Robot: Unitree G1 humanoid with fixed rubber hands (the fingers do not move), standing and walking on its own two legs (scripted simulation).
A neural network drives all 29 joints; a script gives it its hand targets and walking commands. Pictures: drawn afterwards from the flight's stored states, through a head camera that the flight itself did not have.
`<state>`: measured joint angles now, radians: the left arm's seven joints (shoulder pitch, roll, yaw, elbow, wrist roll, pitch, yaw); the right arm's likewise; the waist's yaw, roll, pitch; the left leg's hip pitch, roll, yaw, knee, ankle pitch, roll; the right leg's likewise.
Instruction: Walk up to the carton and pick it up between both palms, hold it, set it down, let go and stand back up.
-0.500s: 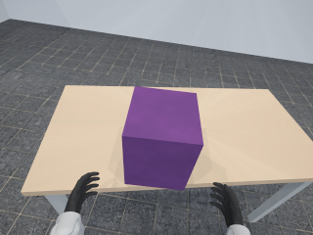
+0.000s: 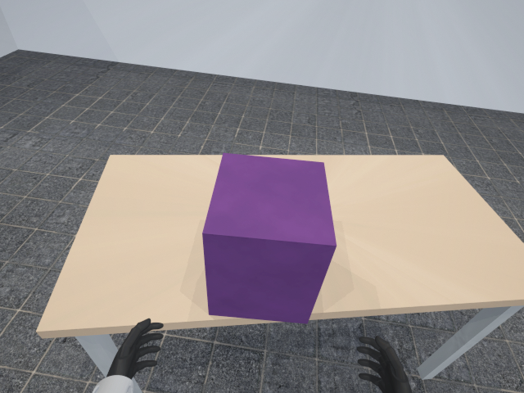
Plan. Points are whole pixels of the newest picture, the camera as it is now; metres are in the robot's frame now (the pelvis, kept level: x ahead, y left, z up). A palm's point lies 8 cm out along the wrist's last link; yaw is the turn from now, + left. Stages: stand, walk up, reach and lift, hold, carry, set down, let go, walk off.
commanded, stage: set down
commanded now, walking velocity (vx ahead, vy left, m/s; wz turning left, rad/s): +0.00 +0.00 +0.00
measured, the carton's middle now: (265, 239) +0.42 +0.01 -0.01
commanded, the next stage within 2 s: let go in 0.44 s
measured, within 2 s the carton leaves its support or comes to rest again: neither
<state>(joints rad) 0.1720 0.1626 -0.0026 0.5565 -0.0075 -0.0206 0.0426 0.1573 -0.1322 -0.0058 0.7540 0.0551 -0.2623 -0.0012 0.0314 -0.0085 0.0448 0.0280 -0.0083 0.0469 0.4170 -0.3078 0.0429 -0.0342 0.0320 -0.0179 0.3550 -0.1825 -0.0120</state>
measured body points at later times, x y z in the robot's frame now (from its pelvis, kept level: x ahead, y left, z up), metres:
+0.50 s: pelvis -0.01 -0.01 +0.00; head -0.03 +0.01 +0.45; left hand +0.16 +0.22 -0.08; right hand +0.16 -0.23 -0.08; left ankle -0.04 +0.08 -0.74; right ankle +0.02 -0.12 -0.74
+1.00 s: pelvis +0.00 -0.02 +0.00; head -0.01 -0.01 +0.45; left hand +0.16 +0.21 -0.09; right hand +0.15 -0.26 -0.10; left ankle -0.04 +0.08 -0.74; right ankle +0.02 -0.12 -0.74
